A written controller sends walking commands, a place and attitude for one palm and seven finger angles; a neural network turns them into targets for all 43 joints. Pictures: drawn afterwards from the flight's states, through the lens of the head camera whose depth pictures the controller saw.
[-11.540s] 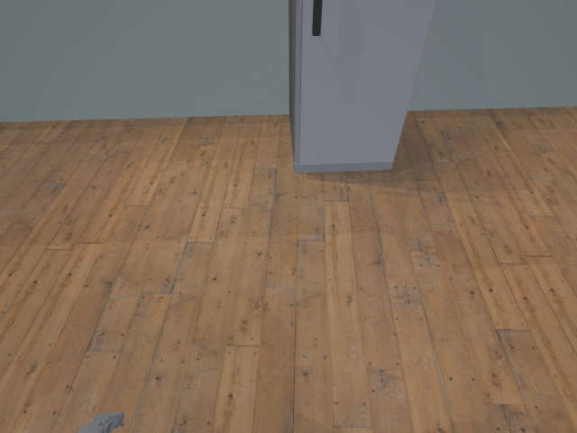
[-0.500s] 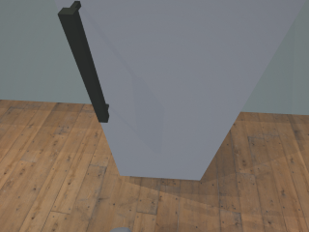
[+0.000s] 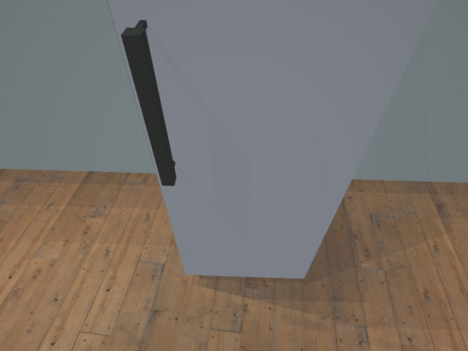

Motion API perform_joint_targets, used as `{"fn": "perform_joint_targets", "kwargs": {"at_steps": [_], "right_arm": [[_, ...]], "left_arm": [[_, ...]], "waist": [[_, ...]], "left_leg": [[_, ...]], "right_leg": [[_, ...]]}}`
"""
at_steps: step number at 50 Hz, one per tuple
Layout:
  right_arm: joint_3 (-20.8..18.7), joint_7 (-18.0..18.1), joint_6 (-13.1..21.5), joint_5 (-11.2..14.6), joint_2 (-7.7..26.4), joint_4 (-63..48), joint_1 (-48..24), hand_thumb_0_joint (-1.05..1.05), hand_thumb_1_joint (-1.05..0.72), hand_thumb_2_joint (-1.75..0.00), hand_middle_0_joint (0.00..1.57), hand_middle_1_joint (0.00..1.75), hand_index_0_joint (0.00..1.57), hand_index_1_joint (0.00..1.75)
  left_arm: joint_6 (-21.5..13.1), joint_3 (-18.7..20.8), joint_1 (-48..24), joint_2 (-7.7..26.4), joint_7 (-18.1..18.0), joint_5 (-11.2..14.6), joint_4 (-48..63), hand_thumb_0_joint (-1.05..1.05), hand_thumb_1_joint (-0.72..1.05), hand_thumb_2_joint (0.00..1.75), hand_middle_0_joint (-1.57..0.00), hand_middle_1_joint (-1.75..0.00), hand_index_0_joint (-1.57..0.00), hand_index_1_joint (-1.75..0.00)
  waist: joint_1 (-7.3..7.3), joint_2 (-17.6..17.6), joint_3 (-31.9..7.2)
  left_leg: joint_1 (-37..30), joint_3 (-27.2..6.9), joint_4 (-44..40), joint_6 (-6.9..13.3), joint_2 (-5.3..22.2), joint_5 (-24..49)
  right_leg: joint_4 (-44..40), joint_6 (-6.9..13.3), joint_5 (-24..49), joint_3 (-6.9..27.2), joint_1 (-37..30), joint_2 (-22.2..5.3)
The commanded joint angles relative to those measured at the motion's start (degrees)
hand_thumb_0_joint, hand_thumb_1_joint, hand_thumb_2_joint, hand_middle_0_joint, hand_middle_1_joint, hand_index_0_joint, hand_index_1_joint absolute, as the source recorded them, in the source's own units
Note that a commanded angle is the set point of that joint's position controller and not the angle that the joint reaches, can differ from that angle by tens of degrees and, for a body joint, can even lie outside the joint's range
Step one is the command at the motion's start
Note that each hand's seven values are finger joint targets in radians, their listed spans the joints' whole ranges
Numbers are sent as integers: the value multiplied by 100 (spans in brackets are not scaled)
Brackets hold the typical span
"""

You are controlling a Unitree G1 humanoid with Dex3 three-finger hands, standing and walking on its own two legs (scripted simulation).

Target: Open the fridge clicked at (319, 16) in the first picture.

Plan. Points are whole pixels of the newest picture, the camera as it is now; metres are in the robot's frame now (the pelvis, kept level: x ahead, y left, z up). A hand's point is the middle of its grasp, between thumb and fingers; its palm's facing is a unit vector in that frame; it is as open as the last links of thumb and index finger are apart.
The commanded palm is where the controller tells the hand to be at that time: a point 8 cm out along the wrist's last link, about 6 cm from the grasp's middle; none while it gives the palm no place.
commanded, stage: come to a stop and stand still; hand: left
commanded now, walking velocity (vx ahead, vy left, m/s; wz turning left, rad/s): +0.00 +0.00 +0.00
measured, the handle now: (158, 116) +0.49 +0.19 +0.15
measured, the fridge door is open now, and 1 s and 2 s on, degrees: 0 0 0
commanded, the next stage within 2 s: look again from close up in 1.20 s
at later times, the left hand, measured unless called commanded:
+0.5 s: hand out of the picture -0.05 +0.15 -0.18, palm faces +0.02 -0.99 -0.14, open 7.3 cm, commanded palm none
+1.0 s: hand out of the picture +0.05 +0.21 -0.18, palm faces -0.01 -0.98 -0.21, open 7.3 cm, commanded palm none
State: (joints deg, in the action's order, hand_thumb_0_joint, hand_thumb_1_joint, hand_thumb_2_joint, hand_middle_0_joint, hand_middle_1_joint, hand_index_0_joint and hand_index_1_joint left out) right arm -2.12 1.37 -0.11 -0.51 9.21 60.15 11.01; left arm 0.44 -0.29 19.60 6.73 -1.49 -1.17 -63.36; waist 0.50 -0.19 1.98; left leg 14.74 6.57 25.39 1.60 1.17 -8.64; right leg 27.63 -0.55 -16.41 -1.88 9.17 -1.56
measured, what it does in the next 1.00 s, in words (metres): stands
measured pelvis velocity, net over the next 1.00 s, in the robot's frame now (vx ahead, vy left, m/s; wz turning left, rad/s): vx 0.02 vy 0.03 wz -0.02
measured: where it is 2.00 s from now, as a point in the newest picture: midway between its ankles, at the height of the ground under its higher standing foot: outside the picture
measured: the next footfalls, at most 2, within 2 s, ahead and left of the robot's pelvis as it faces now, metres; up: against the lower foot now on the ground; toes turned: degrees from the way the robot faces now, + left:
none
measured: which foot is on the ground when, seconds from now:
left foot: down 0.00-1.00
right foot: down 0.00-1.00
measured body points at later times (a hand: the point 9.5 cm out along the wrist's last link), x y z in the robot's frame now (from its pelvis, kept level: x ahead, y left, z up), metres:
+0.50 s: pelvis -0.01 +0.01 +0.00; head +0.01 +0.01 +0.45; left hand -0.05 +0.20 -0.17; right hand -0.06 -0.19 -0.17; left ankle +0.06 +0.10 -0.74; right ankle -0.01 -0.12 -0.74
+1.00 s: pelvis +0.02 +0.03 +0.00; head +0.03 +0.04 +0.45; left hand +0.05 +0.26 -0.16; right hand +0.06 -0.21 -0.15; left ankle +0.06 +0.10 -0.74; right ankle -0.02 -0.12 -0.74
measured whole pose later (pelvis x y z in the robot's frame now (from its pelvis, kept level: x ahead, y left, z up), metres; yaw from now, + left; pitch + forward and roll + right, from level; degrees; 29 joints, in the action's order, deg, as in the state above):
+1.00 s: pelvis +0.02 +0.03 +0.00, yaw -1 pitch +0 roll +0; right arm -0.7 0.6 1.4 -1.0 11.0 59.7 13.6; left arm -0.7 -0.1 16.6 10.7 -1.9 -1.2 -58.8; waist -0.3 0.7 1.1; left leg 16.1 7.0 28.7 3.9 -0.8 -12.4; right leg 28.4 -2.6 -18.1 -0.1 9.8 -3.1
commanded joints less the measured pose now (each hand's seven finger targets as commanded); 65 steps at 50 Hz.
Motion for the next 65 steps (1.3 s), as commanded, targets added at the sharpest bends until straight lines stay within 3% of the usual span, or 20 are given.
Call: {"fn": "perform_joint_targets", "kwargs": {"at_steps": [1, 7, 20, 21, 22, 23, 24, 26, 27, 29, 30, 32, 33, 35, 37, 46, 65], "right_arm": [[15, -22, 17, -17, 341, 24, 494, 0, -90, -90, 20, 30, 20, 30], [45, -21, -21, -49, 297, 197, 781, 0, -90, -90, 20, 30, 20, 30], [64, 31, 64, -44, 92, 398, 1285, 0, -90, -90, 20, 30, 20, 30], [69, -44, 100, -50, 435, -76, 282, 0, -90, -90, 20, 30, 20, 30], [69, -110, 5, -40, 107, -193, 828, 0, -90, -90, 20, 30, 20, 30], [86, -129, 6, -113, 26, -102, 1033, 0, -90, -90, 20, 30, 20, 30], [84, -138, 16, -91, 46, -62, 1314, 0, -90, -90, 20, 30, 20, 30], [83, -119, 101, -77, 144, -103, 1493, 0, -90, -90, 20, 30, 20, 30], [79, -94, 122, -80, 255, -139, 1452, 0, -90, -90, 20, 30, 20, 30], [57, -67, 141, -88, 389, -248, 1223, 0, -90, -90, 20, 30, 20, 30], [45, -55, 142, -77, 437, -291, 1058, 0, -90, -90, 20, 30, 20, 30], [28, -45, 140, -58, 496, -354, 876, 0, -90, -90, 20, 30, 20, 30], [39, -44, 164, -60, 453, -361, 849, 0, -90, -90, 20, 30, 20, 30], [54, -49, 179, -46, 476, -312, 845, 0, -90, -90, 20, 30, 20, 30], [47, -53, 184, -51, 552, -271, 905, 0, -90, -90, 20, 30, 20, 30], [24, -37, 269, -37, 845, -307, 566, 0, -90, -90, 20, 30, 20, 30], [28, -49, 230, -7, 1139, -170, 70, 0, -90, -90, 20, 30, 20, 30]], "left_arm": [[-119, 88, 210, 541, -55, -6, 200, 0, 90, 90, -20, -30, -20, -30], [-97, 101, 431, 527, -51, -3, 94, 0, 90, 90, -20, -30, -20, -30], [-118, 100, 755, 261, -65, 13, -31, 0, 90, 90, -20, -30, -20, -30], [-232, 18, 919, 553, -243, -78, -55, 0, 90, 90, -20, -30, -20, -30], [-261, 87, 395, 902, -195, -14, 279, 0, 90, 90, -20, -30, -20, -30], [-324, 165, 126, 923, -165, -27, 407, 0, 90, 90, -20, -30, -20, -30], [-350, 141, 10, 909, -173, -5, 434, 0, 90, 90, -20, -30, -20, -30], [-341, 135, 96, 653, -173, 6, 440, 0, 90, 90, -20, -30, -20, -30], [-302, 125, 156, 546, -174, 11, 438, 0, 90, 90, -20, -30, -20, -30], [-228, 139, 356, 468, -178, -6, 463, 0, 90, 90, -20, -30, -20, -30], [-212, 132, 495, 423, -168, -7, 434, 0, 90, 90, -20, -30, -20, -30], [-195, 118, 575, 422, -147, -22, 416, 0, 90, 90, -20, -30, -20, -30], [-220, 117, 546, 461, -138, -36, 425, 0, 90, 90, -20, -30, -20, -30], [-241, 105, 446, 534, -137, -14, 468, 0, 90, 90, -20, -30, -20, -30], [-222, 122, 312, 607, -138, -8, 548, 0, 90, 90, -20, -30, -20, -30], [-216, 169, 138, 982, -106, -9, 661, 0, 90, 90, -20, -30, -20, -30], [-183, 136, -133, 1287, -60, -12, 537, 0, 90, 90, -20, -30, -20, -30]], "waist": [[-111, 305, 454], [-76, 18, 595], [20, -114, 337], [295, -341, 826], [-280, -117, 322], [-340, -262, 213], [-454, -17, 21], [-393, 202, -158], [-331, 115, -53], [-165, -447, 130], [-70, -562, 210], [27, -196, 393], [44, 2, 364], [-17, 357, 414], [-77, 245, 373], [-45, -29, -167], [-53, 24, -81]], "left_leg": [[-479, -690, -577, -51, 466, -709], [-192, -780, -738, -66, 453, -1219], [179, -1011, -954, -33, 548, -1383], [510, -510, 466, -268, 385, -801], [202, -477, 801, -244, 181, -1214], [-86, -512, 903, -221, 151, -812], [-195, -530, 794, -177, 226, -716], [-114, -707, 454, -90, 294, -595], [116, -860, 222, -28, 400, -811], [599, -1286, -342, 118, 596, -1349], [730, -1429, -594, 182, 696, -1638], [979, -1477, -796, 228, 690, -1974], [943, -1362, -693, 222, 629, -1600], [599, -1175, -541, 169, 519, -1200], [377, -1135, -601, 154, 540, -1121], [-267, -926, -399, 171, 568, 219], [-485, -881, -482, 124, 590, 254]], "right_leg": [[-1179, 213, -720, 616, 1149, -517], [-1252, 225, -1197, 572, 1225, -440], [-812, 276, -507, 345, 734, -329], [-1076, 341, 378, 711, 1024, -571], [-1410, 526, -1701, 1134, 1502, -928], [-1380, 633, -1446, 1132, 1663, -1080], [-1139, 575, -1392, 835, 1553, -865], [-547, 461, -929, 507, 1289, -512], [-362, 433, -963, 412, 1180, -372], [80, 352, -775, 175, 901, -150], [174, 320, -617, 97, 796, -93], [109, 293, -413, 119, 614, -95], [22, 309, -178, 176, 516, -164], [-168, 320, -132, 378, 728, -261], [-189, 291, -150, 357, 811, -275], [-254, 216, 601, 358, 412, -383], [-584, 171, 639, 431, 302, -473]]}}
